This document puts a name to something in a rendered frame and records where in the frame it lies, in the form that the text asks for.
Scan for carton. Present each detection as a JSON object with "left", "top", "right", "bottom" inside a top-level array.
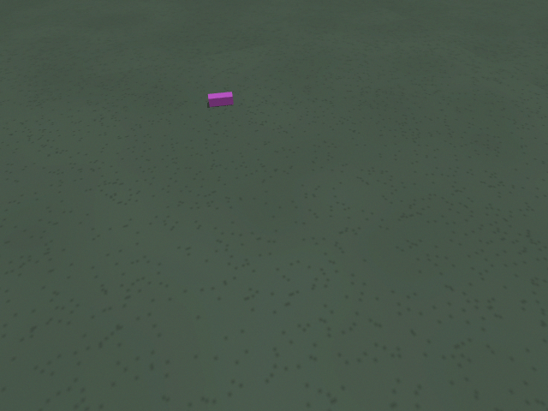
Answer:
[{"left": 208, "top": 92, "right": 234, "bottom": 107}]

